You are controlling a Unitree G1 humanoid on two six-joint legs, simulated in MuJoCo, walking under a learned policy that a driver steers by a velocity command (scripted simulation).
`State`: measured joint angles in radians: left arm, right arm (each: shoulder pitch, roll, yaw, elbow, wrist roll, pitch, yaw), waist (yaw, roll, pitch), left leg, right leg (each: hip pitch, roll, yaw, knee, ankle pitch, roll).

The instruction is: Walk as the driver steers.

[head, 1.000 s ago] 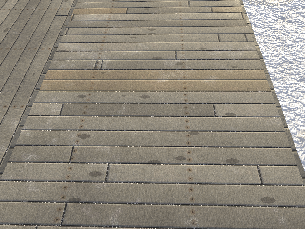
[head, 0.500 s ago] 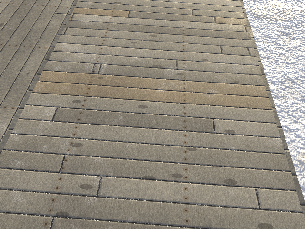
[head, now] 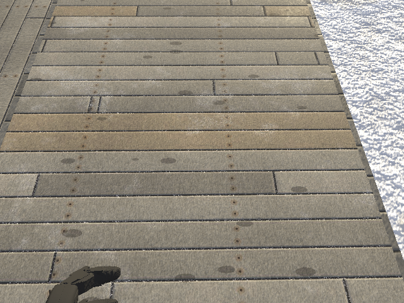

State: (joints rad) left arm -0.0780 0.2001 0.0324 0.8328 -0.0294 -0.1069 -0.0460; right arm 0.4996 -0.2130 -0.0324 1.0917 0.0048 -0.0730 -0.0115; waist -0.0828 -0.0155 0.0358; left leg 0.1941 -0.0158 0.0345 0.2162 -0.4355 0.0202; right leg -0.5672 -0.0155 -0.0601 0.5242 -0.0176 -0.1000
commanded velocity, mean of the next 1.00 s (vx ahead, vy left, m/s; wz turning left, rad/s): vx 0.49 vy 0.00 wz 0.00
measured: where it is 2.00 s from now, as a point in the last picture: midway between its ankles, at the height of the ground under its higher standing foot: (184, 144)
